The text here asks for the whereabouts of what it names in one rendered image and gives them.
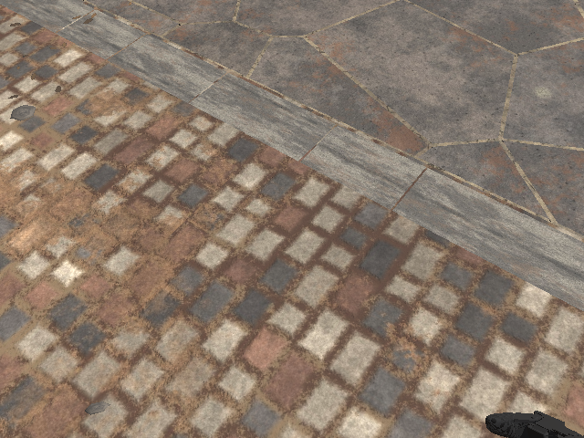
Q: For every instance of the robot right hand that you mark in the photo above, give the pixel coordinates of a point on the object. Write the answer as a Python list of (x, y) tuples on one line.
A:
[(528, 425)]

